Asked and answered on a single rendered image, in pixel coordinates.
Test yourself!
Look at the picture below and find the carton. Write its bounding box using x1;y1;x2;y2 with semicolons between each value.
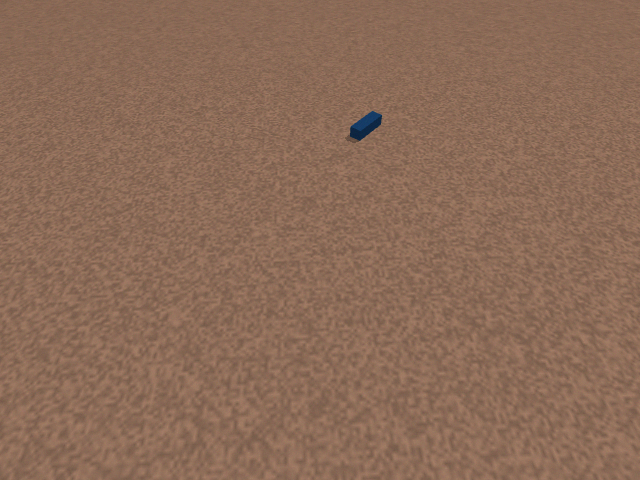
350;111;382;141

